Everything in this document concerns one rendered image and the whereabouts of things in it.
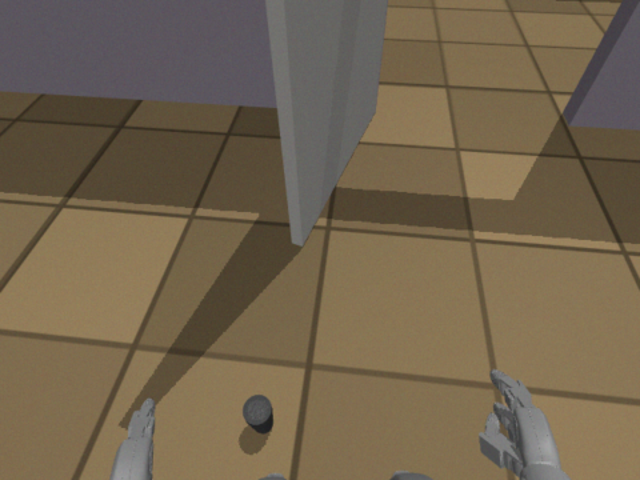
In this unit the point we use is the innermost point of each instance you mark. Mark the right robot hand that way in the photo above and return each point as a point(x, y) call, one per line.
point(528, 429)

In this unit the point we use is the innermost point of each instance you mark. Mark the cup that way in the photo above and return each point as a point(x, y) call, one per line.
point(257, 412)

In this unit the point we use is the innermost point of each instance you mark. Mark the right robot arm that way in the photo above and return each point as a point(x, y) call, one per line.
point(542, 472)

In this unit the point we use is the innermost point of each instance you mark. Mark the left robot hand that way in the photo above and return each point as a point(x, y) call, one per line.
point(134, 457)

